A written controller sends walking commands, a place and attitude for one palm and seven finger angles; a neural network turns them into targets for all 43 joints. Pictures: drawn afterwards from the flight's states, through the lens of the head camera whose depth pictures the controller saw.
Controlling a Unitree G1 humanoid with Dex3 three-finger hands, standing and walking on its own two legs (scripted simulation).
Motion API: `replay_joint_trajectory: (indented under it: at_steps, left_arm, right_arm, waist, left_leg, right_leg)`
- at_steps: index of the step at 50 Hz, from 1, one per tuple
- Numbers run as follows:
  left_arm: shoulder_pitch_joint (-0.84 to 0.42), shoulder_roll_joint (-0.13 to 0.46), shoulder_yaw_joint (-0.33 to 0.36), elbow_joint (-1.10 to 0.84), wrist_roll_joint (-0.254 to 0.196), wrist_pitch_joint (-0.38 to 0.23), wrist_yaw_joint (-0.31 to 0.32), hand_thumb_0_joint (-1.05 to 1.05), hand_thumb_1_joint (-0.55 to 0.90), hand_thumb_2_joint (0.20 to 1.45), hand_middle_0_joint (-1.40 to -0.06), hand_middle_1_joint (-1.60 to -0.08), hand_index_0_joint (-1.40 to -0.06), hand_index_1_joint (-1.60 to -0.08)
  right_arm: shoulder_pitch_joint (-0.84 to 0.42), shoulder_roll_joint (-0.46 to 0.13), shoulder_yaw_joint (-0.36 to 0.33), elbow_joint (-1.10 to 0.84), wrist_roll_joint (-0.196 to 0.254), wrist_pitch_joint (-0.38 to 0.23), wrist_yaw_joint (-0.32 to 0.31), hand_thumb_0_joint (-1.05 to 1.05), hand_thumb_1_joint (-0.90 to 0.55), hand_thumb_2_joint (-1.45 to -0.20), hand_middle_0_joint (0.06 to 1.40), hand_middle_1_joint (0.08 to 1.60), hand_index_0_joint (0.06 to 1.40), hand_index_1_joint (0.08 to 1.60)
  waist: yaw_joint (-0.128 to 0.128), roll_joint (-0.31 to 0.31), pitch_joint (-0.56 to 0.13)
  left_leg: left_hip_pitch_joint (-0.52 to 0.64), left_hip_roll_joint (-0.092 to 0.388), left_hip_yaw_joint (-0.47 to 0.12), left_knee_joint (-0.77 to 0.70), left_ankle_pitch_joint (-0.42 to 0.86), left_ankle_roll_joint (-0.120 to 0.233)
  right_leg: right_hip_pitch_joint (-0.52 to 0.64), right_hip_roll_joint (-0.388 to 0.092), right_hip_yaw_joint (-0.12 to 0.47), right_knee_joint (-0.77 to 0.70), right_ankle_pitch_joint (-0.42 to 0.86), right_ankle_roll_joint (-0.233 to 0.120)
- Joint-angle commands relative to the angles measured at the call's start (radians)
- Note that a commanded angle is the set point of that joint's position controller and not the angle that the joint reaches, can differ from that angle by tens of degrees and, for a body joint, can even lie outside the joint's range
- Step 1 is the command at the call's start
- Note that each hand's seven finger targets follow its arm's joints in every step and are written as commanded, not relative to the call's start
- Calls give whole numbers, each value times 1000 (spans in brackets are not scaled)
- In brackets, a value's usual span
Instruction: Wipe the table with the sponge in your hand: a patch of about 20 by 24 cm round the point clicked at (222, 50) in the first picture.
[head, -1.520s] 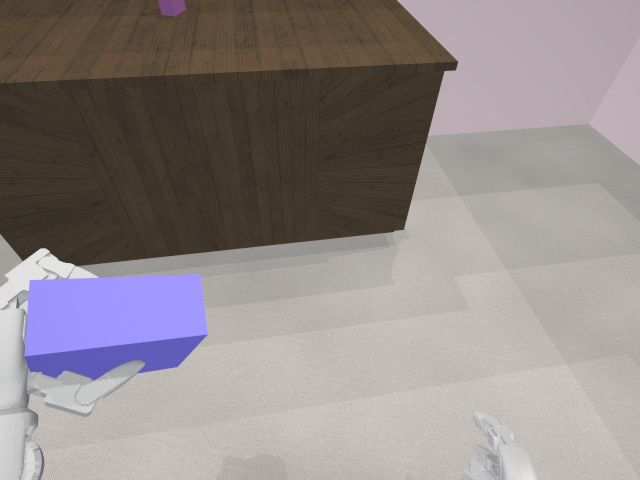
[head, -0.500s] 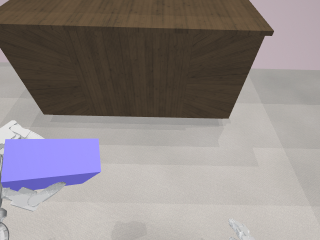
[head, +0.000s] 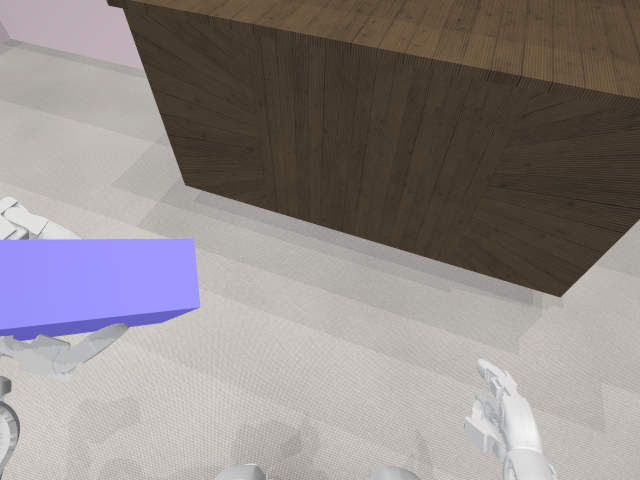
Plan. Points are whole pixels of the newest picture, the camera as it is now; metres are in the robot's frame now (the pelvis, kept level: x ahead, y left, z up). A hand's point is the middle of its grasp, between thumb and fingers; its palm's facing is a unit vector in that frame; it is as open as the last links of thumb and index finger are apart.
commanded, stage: walk to a spot facing it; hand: left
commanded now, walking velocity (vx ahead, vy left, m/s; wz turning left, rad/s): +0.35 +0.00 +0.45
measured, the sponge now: (127, 289) +0.25 +0.20 +0.17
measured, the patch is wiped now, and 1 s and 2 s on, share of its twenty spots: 0.00 0.00 0.00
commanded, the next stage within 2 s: none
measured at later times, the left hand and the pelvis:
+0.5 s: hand (115, 256) +0.26 +0.20 +0.20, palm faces +0.58 -0.67 -0.47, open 10.1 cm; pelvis +0.12 -0.08 +0.03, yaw +17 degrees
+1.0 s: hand (92, 244) +0.27 +0.22 +0.20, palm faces +0.80 -0.39 -0.46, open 10.1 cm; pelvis +0.24 -0.10 +0.01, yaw +34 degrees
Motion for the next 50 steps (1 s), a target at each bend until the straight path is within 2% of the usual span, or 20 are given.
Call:
replay_joint_trajectory:
  at_steps: [1, 4, 8, 9, 10, 11, 12, 16, 20, 26, 29, 30, 31, 32, 38, 45, 47, 48, 49, 50]
  left_arm:
    - [50, 152, 143, -320, -20, -80, -3, 0, 100, 1300, -1200, -1600, -1200, -1600]
    - [105, 107, 135, -316, -42, -85, -5, 0, 100, 1300, -1200, -1600, -1200, -1600]
    - [4, 72, 88, -166, -23, -62, -12, 0, 100, 1300, -1200, -1600, -1200, -1600]
    - [-27, 74, 72, -147, -16, -46, -11, 0, 100, 1300, -1200, -1600, -1200, -1600]
    - [-69, 126, 91, -136, -4, -32, -4, 0, 100, 1300, -1200, -1600, -1200, -1600]
    - [-61, 189, 132, -99, -12, -20, 6, 0, 100, 1300, -1200, -1600, -1200, -1600]
    - [-97, 185, 127, -101, -10, -27, 10, 0, 100, 1300, -1200, -1600, -1200, -1600]
    - [-72, 148, 93, -178, 1, -65, -7, 0, 100, 1300, -1200, -1600, -1200, -1600]
    - [16, 147, 115, -203, -10, -65, 12, 0, 100, 1300, -1200, -1600, -1200, -1600]
    - [101, 136, 143, -282, -26, -54, 47, 0, 100, 1300, -1200, -1600, -1200, -1600]
    - [58, 111, 99, -292, -35, -50, 53, 0, 100, 1300, -1200, -1600, -1200, -1600]
    - [34, 120, 106, -322, -34, -73, 53, 0, 100, 1300, -1200, -1600, -1200, -1600]
    - [13, 132, 110, -354, -36, -99, 51, 0, 100, 1300, -1200, -1600, -1200, -1600]
    - [-54, 185, 130, -301, -9, -107, 26, 0, 100, 1300, -1200, -1600, -1200, -1600]
    - [108, 123, 142, -358, -39, -92, -5, 0, 100, 1300, -1200, -1600, -1200, -1600]
    - [-8, 56, 60, -187, -24, -49, -11, 0, 100, 1300, -1200, -1600, -1200, -1600]
    - [-55, 71, 47, -124, -8, -21, -9, 0, 100, 1300, -1200, -1600, -1200, -1600]
    - [-89, 136, 68, -116, -1, -5, -2, 0, 100, 1300, -1200, -1600, -1200, -1600]
    - [-111, 181, 101, -111, -19, -2, 7, 0, 100, 1300, -1200, -1600, -1200, -1600]
    - [-122, 169, 88, -141, -12, -10, 12, 0, 100, 1300, -1200, -1600, -1200, -1600]
  right_arm:
    - [10, -112, -31, -108, 5, -53, 8, 0, -900, -900, 200, 300, 200, 300]
    - [11, -115, -16, -111, -1, -81, 7, 0, -900, -900, 200, 300, 200, 300]
    - [11, -115, -6, -89, -7, -81, -17, 0, -900, -900, 200, 300, 200, 300]
    - [17, -99, 0, -91, -4, -79, -25, 0, -900, -900, 200, 300, 200, 300]
    - [11, -74, 5, -92, -3, -74, -26, 0, -900, -900, 200, 300, 200, 300]
    - [-29, -90, 4, -95, -19, -78, -25, 0, -900, -900, 200, 300, 200, 300]
    - [-10, -112, -2, -75, -34, -82, -22, 0, -900, -900, 200, 300, 200, 300]
    - [-45, -107, 9, -43, -32, -45, -15, 0, -900, -900, 200, 300, 200, 300]
    - [-19, -103, -5, -82, -31, -28, -10, 0, -900, -900, 200, 300, 200, 300]
    - [21, -94, -21, -155, -30, -18, -2, 0, -900, -900, 200, 300, 200, 300]
    - [81, -115, -38, -146, -24, -19, -16, 0, -900, -900, 200, 300, 200, 300]
    - [65, -130, -39, -153, -24, -23, -16, 0, -900, -900, 200, 300, 200, 300]
    - [41, -150, -34, -158, -22, -39, -5, 0, -900, -900, 200, 300, 200, 300]
    - [45, -155, -34, -139, -10, -52, 17, 0, -900, -900, 200, 300, 200, 300]
    - [19, -120, -29, -103, 3, -71, 19, 0, -900, -900, 200, 300, 200, 300]
    - [16, -118, 0, -78, -11, -88, -17, 0, -900, -900, 200, 300, 200, 300]
    - [21, -97, 13, -65, -11, -76, -23, 0, -900, -900, 200, 300, 200, 300]
    - [19, -64, 18, -65, -13, -68, -24, 0, -900, -900, 200, 300, 200, 300]
    - [-35, -112, 11, -70, -31, -76, -28, 0, -900, -900, 200, 300, 200, 300]
    - [-21, -105, 14, -62, -41, -76, -22, 0, -900, -900, 200, 300, 200, 300]
  waist:
    - [12, 275, -162]
    - [15, 340, -175]
    - [24, 250, -149]
    - [29, 129, -155]
    - [39, -158, -140]
    - [63, -355, -126]
    - [31, -264, -124]
    - [11, -86, -121]
    - [14, -86, -144]
    - [44, -123, -183]
    - [-39, 23, -282]
    - [-50, 243, -305]
    - [-25, 467, -293]
    - [-29, 333, -236]
    - [3, 333, -188]
    - [10, 291, -147]
    - [28, 81, -149]
    - [32, -283, -151]
    - [48, -213, -122]
    - [26, -193, -130]
  left_leg:
    - [144, 312, -418, -343, 7, 225]
    - [-4, 224, -244, -380, -85, 147]
    - [-129, 177, -184, -213, -351, 79]
    - [-164, 118, -134, -32, -360, 49]
    - [-327, 13, -45, 294, -376, -5]
    - [-440, -16, -103, 596, -382, -31]
    - [-420, 29, -185, 696, -268, -38]
    - [-357, 81, -128, 668, -137, -79]
    - [-237, 86, -33, 360, -78, -71]
    - [-116, 41, 83, 16, -118, -53]
    - [226, -27, 94, -197, 9, -23]
    - [417, 112, -161, -245, 117, 69]
    - [514, 404, -658, -290, 557, 237]
    - [443, 440, -745, -302, 479, 273]
    - [63, 241, -364, -381, -61, 161]
    - [-14, 183, -302, -312, -263, 103]
    - [-171, 93, -221, -22, -301, 45]
    - [-390, -31, -81, 338, -367, -23]
    - [-427, -11, -149, 568, -341, -48]
    - [-397, 20, -184, 652, -266, -52]
  right_leg:
    - [-224, -52, 71, -84, 73, 19]
    - [39, -5, -48, -407, 168, 30]
    - [300, 78, -146, -659, 214, 46]
    - [350, 54, -90, -755, 151, 28]
    - [396, -163, 234, -964, -46, -55]
    - [387, -397, 619, -1108, -2, -179]
    - [355, -408, 645, -1122, -14, -198]
    - [371, -302, 140, -1004, 401, -144]
    - [381, -276, -48, -981, 580, -134]
    - [433, -287, -75, -879, 726, -152]
    - [288, -221, -177, -460, 767, -73]
    - [51, -114, -178, -183, 432, -14]
    - [-222, 45, -94, 39, -121, 29]
    - [-312, 5, 47, 97, -112, 4]
    - [-107, -10, 3, -202, 156, 36]
    - [196, 103, -127, -687, 149, 54]
    - [375, 5, 8, -920, 84, 1]
    - [474, -289, 405, -1064, -14, -114]
    - [409, -427, 549, -1104, 132, -184]
    - [360, -409, 538, -1082, 166, -198]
